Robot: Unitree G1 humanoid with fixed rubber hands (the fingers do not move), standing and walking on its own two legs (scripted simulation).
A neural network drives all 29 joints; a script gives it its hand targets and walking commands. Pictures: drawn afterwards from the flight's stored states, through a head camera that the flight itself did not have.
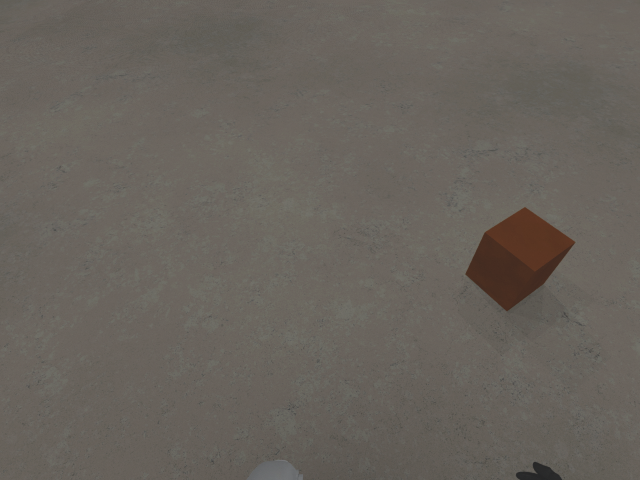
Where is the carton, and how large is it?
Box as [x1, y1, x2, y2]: [466, 207, 574, 310]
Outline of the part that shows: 525,207 484,233 466,272 466,274 506,310 542,284 574,243 574,241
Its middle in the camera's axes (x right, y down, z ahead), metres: +0.70 +0.05 +1.39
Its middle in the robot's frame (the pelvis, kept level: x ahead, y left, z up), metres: +0.93 -0.63 -0.65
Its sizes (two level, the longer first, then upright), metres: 0.210 0.200 0.250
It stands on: the floor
